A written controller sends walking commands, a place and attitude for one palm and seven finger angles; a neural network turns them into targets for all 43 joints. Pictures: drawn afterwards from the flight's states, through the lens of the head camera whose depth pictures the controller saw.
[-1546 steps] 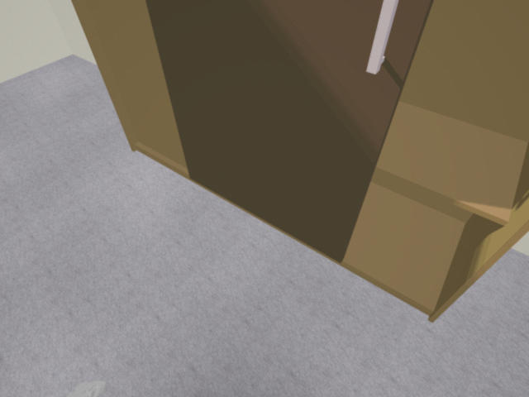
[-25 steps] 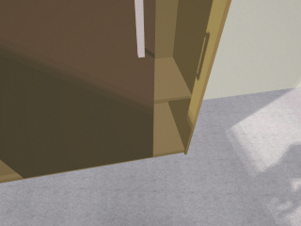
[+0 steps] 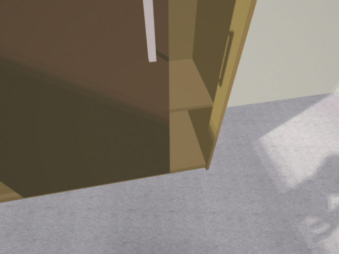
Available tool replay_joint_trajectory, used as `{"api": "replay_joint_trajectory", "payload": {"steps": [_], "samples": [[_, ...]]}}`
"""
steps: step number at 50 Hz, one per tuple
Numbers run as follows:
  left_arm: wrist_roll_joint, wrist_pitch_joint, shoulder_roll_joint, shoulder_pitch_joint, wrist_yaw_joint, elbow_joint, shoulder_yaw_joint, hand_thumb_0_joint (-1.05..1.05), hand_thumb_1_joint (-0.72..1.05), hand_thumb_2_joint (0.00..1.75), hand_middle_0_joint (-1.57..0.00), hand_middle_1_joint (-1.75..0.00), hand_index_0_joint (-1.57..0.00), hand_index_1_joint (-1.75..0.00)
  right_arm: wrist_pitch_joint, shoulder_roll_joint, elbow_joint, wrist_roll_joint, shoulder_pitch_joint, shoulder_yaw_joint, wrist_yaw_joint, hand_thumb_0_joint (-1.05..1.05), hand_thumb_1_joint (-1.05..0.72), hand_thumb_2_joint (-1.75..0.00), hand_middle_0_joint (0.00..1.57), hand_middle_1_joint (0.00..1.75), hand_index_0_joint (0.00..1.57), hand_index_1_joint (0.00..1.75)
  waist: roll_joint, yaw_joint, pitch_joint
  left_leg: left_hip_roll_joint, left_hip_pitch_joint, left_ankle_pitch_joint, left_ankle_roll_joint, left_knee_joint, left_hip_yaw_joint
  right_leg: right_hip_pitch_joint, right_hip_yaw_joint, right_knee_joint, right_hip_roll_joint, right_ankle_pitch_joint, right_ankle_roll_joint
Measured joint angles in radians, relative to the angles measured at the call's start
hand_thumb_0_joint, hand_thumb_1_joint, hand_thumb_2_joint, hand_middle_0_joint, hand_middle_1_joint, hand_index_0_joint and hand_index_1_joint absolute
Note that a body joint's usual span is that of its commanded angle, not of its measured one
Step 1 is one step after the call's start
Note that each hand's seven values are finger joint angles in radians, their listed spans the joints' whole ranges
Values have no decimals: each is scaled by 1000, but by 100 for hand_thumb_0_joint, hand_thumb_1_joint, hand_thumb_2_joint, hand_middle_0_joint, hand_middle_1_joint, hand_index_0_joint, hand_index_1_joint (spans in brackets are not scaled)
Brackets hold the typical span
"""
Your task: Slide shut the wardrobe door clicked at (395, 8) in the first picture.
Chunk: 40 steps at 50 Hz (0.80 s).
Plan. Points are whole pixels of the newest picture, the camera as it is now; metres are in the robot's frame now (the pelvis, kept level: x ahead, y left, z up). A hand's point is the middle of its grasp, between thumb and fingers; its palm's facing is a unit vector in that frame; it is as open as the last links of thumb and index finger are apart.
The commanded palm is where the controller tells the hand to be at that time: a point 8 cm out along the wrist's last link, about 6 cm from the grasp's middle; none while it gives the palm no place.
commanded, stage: look to check the result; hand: left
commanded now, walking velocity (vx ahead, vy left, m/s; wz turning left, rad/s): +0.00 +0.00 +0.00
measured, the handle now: (148, 16) +0.65 +0.09 +0.25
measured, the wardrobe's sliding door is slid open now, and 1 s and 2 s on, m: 0.25 0.25 0.25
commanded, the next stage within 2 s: turn to face it in 0.22 s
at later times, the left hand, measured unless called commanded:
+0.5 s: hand out of the picture +0.01 +0.17 -0.18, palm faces +0.06 -0.98 -0.19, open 7.4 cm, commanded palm none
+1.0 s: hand out of the picture +0.01 +0.19 -0.18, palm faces +0.20 -0.95 -0.22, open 7.4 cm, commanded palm none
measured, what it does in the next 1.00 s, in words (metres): stands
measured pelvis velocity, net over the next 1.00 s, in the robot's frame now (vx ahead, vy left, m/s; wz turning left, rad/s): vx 0.01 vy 0.00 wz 0.13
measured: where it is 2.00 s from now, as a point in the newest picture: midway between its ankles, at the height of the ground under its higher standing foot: outside the picture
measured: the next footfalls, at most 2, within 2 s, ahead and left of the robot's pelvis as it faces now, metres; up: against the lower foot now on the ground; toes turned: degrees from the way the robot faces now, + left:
right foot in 1.46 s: +0.20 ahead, -0.16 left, +0.00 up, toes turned +10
left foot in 1.66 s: +0.20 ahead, +0.07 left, +0.00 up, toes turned +14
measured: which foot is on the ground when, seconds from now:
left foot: down 0.00-1.00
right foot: down 0.00-1.00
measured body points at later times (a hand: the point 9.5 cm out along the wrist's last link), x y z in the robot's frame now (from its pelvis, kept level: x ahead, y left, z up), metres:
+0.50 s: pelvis +0.01 +0.00 +0.00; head +0.03 +0.00 +0.45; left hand +0.01 +0.22 -0.16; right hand +0.00 -0.21 -0.16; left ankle -0.02 +0.11 -0.74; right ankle +0.01 -0.12 -0.74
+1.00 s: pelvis +0.01 +0.00 -0.01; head +0.04 +0.00 +0.44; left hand +0.00 +0.24 -0.17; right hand +0.07 -0.23 -0.17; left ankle -0.02 +0.11 -0.74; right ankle +0.01 -0.12 -0.74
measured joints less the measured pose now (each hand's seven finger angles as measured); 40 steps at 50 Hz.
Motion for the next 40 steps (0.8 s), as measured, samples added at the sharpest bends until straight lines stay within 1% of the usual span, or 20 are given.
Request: {"api": "replay_joint_trajectory", "payload": {"steps": [20,26,40], "samples": [[0,-2,5,-1,1,-1,3,1,92,90,-20,-30,-20,-30,-4,-4,1,1,-12,-1,-2,0,-91,-90,20,30,20,30,-6,2,-2,3,17,-10,-3,-8,-4,16,-4,-5,2,-13,-3],[-1,3,10,-7,1,-16,12,1,92,90,-20,-30,-20,-30,6,-4,-8,1,-10,-5,2,0,-91,-90,20,30,20,30,-12,-1,3,-7,-3,-21,-1,21,-27,8,-28,19,-8,-31,-1],[2,12,24,-27,2,-61,41,1,91,90,-20,-30,-20,-30,23,-23,-53,-2,-45,-24,6,0,-92,-90,20,30,20,30,-13,9,15,-41,-60,-46,3,102,-86,-24,-88,97,-42,-81,3]]}}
